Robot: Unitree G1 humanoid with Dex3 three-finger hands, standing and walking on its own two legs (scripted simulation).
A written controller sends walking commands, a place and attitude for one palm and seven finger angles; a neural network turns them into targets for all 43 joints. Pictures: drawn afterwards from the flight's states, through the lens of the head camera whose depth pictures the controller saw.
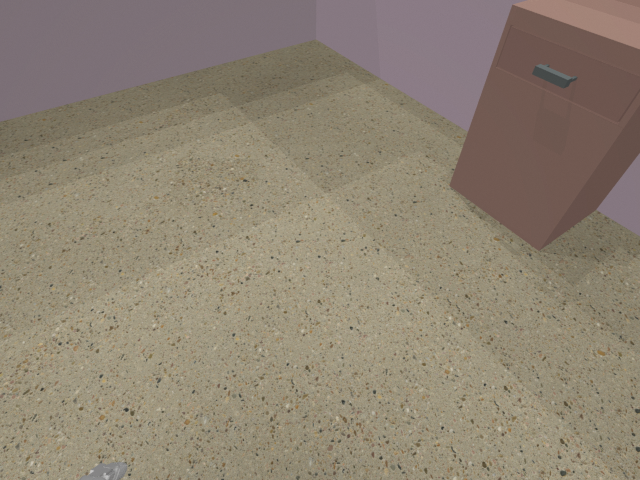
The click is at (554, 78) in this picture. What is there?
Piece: drawer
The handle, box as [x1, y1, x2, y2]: [532, 64, 576, 88]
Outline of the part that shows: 532,73 563,88 576,78 576,76 570,77 548,67 549,65 547,64 536,65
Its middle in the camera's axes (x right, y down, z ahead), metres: +0.77 -0.54 +1.26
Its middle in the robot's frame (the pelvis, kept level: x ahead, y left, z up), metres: +1.33 -0.71 -0.10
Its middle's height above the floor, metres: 0.67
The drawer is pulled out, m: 0.00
